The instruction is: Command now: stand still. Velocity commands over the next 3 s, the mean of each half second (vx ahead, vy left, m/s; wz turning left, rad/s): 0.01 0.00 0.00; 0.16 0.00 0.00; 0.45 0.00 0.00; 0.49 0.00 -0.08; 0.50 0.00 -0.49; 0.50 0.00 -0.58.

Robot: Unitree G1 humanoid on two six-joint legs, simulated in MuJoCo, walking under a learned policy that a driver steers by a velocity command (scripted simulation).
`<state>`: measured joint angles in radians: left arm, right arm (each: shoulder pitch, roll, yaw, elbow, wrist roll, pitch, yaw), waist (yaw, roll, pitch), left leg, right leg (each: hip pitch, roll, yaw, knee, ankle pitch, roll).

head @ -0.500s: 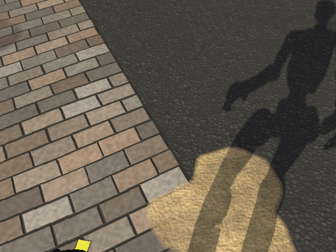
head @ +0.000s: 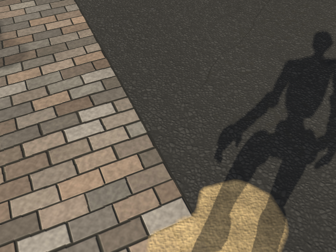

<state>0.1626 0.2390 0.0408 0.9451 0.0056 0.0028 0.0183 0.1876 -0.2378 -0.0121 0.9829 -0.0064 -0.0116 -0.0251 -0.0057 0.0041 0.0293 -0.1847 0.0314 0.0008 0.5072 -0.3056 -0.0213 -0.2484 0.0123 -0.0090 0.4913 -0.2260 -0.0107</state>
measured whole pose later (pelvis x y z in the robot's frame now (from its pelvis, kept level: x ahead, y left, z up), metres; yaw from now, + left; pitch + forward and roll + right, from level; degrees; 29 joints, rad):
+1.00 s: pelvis +0.06 +0.02 -0.01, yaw +0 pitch +1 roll +0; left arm 0.29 0.23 0.05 1.13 -0.03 -0.06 0.00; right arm 0.36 -0.20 -0.02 1.05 0.02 -0.10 -0.01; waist 0.00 -0.02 -0.02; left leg -0.17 -0.01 0.01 0.59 -0.45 0.03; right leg -0.28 -0.01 0.02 0.68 -0.39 -0.03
